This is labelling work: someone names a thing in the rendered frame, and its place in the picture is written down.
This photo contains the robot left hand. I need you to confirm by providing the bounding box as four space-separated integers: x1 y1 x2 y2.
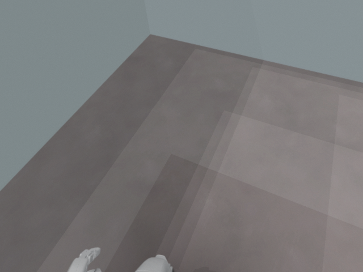
67 248 101 272

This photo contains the left robot thigh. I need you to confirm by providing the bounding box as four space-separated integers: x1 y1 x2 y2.
135 257 172 272

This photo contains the left robot shin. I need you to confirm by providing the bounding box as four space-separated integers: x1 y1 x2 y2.
156 255 167 261

